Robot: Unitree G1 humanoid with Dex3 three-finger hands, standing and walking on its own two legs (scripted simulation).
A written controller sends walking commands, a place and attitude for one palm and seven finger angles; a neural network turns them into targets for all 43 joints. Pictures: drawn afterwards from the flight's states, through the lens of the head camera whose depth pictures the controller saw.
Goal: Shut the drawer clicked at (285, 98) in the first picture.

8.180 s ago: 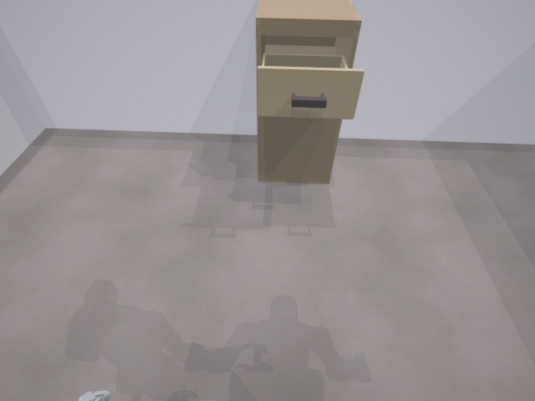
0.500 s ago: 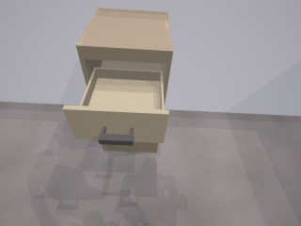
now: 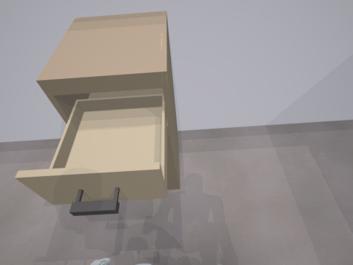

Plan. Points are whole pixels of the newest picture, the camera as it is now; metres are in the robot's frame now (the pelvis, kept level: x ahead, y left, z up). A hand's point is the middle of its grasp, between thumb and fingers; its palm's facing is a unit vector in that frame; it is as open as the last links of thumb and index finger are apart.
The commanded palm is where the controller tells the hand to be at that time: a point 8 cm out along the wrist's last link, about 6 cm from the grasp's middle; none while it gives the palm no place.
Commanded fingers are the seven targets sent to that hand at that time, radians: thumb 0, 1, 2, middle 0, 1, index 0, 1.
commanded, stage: come to a stop and stand still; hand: left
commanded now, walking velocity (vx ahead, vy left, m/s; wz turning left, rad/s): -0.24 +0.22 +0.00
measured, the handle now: (97, 199) +0.29 +0.23 -0.07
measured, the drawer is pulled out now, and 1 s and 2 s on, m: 0.30 0.30 0.30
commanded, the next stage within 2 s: none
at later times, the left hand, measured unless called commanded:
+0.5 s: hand out of the picture -0.05 +0.24 -0.17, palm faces +0.12 -0.97 -0.19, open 7.4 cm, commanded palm none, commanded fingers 0.00 0.90 0.90 -0.20 -0.30 -0.20 -0.30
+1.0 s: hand out of the picture +0.01 +0.18 -0.16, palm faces -0.01 -0.96 -0.27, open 7.3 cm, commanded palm none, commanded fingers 0.00 0.90 0.90 -0.20 -0.30 -0.20 -0.30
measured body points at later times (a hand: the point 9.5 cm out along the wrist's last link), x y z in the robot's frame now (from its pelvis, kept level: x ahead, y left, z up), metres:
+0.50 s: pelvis -0.04 +0.05 +0.01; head -0.05 +0.08 +0.46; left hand -0.05 +0.29 -0.16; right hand -0.02 -0.17 -0.14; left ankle -0.09 +0.17 -0.73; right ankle -0.01 -0.08 -0.70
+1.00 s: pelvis -0.02 -0.01 +0.00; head +0.01 -0.02 +0.45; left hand +0.01 +0.23 -0.14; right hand -0.01 -0.24 -0.16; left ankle -0.07 +0.13 -0.71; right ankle -0.07 -0.06 -0.73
